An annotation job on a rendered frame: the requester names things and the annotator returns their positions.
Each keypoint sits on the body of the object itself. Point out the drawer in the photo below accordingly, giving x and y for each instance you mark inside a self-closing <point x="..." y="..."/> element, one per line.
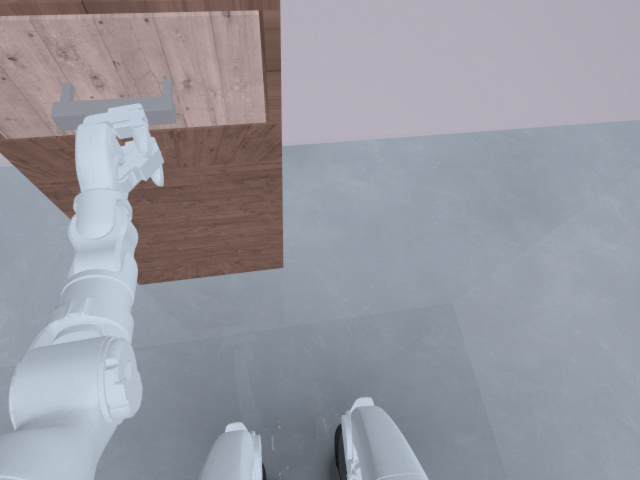
<point x="213" y="58"/>

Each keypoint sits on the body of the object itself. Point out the left robot shin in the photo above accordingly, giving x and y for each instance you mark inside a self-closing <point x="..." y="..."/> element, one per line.
<point x="235" y="426"/>

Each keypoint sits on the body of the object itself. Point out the left robot upper arm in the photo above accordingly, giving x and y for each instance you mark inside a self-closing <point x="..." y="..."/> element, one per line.
<point x="68" y="400"/>

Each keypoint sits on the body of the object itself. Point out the handle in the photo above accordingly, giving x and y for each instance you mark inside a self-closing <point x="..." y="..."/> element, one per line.
<point x="68" y="114"/>

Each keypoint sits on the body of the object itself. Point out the left robot forearm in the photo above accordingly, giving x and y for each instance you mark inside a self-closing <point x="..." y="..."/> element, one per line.
<point x="99" y="291"/>

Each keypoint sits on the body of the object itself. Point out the cabinet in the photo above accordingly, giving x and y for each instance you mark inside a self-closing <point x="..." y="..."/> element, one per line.
<point x="220" y="210"/>

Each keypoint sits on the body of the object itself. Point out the right robot shin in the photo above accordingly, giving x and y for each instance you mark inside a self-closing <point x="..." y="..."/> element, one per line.
<point x="353" y="470"/>

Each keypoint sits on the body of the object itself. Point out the robot left hand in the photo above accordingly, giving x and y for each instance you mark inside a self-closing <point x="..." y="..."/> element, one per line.
<point x="99" y="156"/>

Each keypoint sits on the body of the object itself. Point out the robot shin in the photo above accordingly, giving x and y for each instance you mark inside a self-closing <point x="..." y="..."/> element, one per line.
<point x="235" y="426"/>
<point x="353" y="470"/>

